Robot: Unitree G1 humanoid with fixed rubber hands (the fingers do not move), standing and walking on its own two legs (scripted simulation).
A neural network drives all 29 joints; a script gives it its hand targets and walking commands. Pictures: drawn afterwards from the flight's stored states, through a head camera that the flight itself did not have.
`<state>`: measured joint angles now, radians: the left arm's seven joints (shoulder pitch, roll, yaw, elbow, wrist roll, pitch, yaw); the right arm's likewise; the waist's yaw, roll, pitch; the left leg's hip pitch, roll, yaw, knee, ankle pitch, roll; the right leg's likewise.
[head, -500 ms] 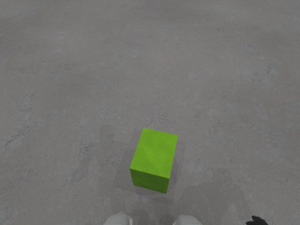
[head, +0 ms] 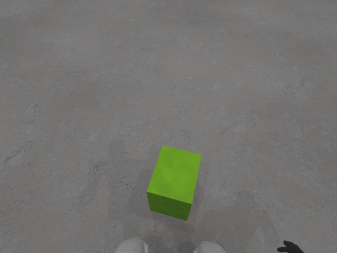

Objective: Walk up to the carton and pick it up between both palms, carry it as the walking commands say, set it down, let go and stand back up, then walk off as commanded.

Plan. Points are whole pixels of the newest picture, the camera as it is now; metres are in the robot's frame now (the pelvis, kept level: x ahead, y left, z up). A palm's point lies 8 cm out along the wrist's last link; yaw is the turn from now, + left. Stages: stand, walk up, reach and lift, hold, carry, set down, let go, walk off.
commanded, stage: walk up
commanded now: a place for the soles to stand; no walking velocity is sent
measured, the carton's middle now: (174, 183) +0.52 -0.04 -0.59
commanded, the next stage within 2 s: none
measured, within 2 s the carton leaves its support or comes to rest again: neither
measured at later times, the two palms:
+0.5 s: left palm out of the picture +0.07 +0.34 -0.08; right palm out of the picture +0.12 -0.30 -0.09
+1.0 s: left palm out of the picture +0.08 +0.32 -0.09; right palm out of the picture +0.11 -0.31 -0.10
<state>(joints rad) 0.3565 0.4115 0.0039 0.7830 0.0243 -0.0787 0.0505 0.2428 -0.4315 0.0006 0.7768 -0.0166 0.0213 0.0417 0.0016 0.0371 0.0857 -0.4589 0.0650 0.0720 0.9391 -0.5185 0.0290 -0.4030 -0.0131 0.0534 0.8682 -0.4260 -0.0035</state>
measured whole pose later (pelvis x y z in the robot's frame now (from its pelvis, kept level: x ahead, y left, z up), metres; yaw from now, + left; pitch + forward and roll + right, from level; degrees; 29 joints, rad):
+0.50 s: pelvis +0.03 +0.02 +0.00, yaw -1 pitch -3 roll -3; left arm 0.36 0.41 0.00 0.79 0.00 -0.07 0.05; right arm 0.24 -0.45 0.00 0.78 -0.02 0.00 0.04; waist 0.00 0.07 0.09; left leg -0.40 0.07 0.08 0.92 -0.45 0.04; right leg -0.40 0.00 0.05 0.92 -0.51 -0.02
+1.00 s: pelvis +0.03 +0.00 +0.00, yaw -2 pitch -3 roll -1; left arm 0.35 0.41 0.00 0.80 0.02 -0.08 0.05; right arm 0.22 -0.42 0.00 0.78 -0.02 0.03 0.04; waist 0.00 0.04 0.10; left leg -0.41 0.08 0.09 0.93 -0.51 0.02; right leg -0.41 -0.01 0.05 0.87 -0.41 0.01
